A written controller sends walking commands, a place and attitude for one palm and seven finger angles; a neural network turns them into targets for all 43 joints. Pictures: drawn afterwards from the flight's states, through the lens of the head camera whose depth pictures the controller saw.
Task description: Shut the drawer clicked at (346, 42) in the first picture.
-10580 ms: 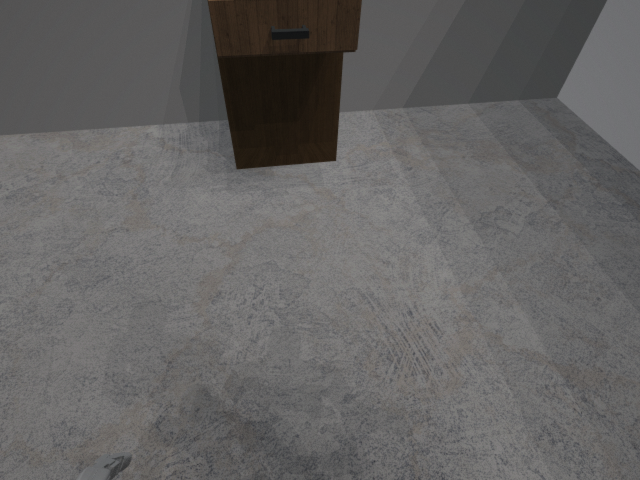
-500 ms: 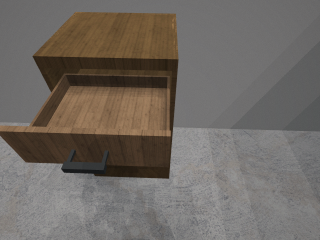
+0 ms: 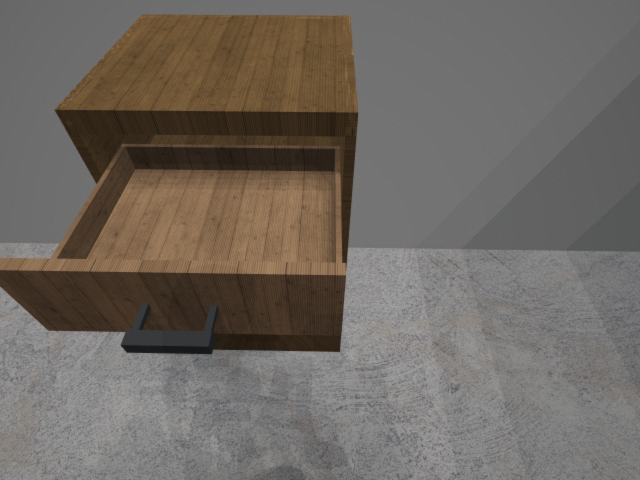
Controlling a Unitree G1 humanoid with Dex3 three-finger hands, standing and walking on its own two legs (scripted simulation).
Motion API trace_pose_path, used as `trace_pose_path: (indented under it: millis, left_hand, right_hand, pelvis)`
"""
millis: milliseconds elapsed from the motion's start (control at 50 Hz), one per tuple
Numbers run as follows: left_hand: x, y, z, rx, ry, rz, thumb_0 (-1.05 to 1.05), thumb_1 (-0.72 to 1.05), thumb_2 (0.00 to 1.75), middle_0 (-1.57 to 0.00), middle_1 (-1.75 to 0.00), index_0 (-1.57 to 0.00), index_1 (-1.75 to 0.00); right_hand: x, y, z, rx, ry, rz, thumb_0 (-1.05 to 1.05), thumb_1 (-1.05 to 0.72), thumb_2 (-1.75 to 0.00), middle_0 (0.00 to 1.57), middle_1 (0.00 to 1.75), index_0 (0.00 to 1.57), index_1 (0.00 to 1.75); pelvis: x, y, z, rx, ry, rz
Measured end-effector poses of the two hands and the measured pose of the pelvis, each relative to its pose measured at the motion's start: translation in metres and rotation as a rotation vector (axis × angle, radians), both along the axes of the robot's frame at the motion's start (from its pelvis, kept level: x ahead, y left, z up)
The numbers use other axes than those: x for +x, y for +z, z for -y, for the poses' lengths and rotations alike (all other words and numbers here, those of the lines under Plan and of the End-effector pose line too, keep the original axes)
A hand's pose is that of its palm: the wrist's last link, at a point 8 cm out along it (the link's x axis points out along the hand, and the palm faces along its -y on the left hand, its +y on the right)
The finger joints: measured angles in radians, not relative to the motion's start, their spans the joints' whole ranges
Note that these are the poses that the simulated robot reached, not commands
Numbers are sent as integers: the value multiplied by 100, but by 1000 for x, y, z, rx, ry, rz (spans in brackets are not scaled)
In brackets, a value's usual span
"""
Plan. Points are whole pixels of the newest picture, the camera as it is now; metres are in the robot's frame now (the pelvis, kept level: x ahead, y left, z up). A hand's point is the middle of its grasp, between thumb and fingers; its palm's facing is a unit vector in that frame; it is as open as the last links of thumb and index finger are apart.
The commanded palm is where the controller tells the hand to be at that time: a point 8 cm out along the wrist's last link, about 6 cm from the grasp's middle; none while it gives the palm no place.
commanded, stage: come to a stop and stand still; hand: left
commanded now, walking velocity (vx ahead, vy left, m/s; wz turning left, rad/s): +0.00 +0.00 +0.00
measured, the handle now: (173, 327) +0.31 +0.22 +0.00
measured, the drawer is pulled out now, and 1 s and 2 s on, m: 0.30 0.30 0.30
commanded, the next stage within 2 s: look again from close up in 1.36 s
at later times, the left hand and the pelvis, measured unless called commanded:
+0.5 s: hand out of the picture +0.03 +0.15 -0.17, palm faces +0.03 -0.97 -0.23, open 7.3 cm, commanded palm none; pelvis +0.00 -0.03 +0.00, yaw +2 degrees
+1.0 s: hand out of the picture +0.04 +0.16 -0.17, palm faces +0.03 -0.98 -0.22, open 7.3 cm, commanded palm none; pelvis +0.01 -0.02 +0.00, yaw +1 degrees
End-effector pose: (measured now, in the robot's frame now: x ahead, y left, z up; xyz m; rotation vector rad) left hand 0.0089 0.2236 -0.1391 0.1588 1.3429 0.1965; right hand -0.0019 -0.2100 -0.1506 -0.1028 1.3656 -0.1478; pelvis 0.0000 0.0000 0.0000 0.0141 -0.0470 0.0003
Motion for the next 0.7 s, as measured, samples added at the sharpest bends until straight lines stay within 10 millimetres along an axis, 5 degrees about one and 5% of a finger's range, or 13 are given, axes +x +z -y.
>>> trace_pose_path:
  millis: [340, 700]
  left_hand:
    - [5, 6, 17, 18, -42, 40, 0, 91, 90, -20, -30, -20, -30]
    - [29, 5, 23, 5, -37, 42, 0, 91, 90, -20, -30, -20, -30]
  right_hand:
    - [39, 6, 58, -47, 63, 99, 0, -91, -90, 19, 30, 20, 30]
    - [20, 4, 39, -5, 43, -27, 0, -91, -90, 20, 30, 20, 30]
  pelvis:
    - [-8, -2, 27, 4, 22, -50]
    - [10, 3, 29, -6, 28, -42]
